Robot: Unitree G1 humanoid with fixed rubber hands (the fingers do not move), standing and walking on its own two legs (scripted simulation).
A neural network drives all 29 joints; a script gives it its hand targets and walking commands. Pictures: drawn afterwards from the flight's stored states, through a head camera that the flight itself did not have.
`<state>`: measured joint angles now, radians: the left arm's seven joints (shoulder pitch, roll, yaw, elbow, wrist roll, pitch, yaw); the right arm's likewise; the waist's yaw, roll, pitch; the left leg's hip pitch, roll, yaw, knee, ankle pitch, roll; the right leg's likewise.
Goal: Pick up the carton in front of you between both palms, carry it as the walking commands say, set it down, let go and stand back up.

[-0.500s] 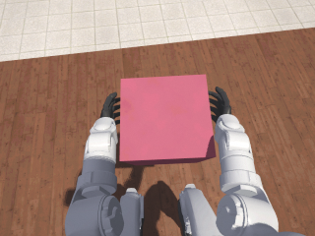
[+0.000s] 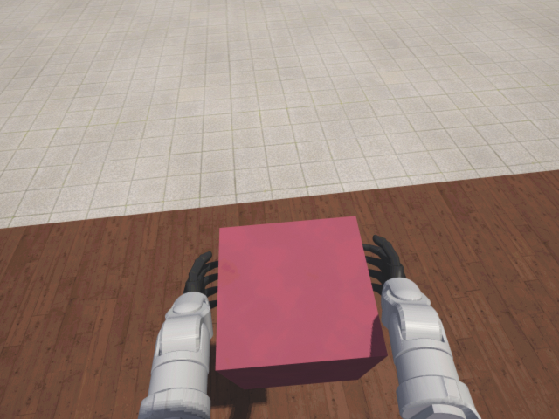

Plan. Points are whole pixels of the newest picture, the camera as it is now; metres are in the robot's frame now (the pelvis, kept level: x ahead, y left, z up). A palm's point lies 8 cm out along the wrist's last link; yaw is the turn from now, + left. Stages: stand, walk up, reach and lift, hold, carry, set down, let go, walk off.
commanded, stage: reach and lift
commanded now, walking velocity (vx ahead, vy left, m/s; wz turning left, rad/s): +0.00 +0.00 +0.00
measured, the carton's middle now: (294, 310) +0.30 -0.01 -0.07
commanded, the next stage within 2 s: hold in 1.12 s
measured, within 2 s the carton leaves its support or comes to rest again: neither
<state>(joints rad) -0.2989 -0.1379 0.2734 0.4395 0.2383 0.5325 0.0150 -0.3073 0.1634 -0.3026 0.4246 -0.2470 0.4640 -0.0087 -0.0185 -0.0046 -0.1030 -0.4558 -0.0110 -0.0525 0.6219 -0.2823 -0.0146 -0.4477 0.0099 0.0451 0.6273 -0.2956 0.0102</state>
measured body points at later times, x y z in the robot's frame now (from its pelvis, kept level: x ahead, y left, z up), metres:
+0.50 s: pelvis -0.01 +0.00 +0.02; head -0.03 +0.00 +0.47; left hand +0.30 +0.15 +0.03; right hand +0.30 -0.15 +0.03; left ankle +0.02 +0.13 -0.73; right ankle +0.01 -0.13 -0.72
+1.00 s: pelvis +0.00 +0.00 +0.02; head -0.03 +0.00 +0.47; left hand +0.30 +0.15 +0.04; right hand +0.30 -0.15 +0.05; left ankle +0.02 +0.13 -0.73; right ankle +0.01 -0.13 -0.73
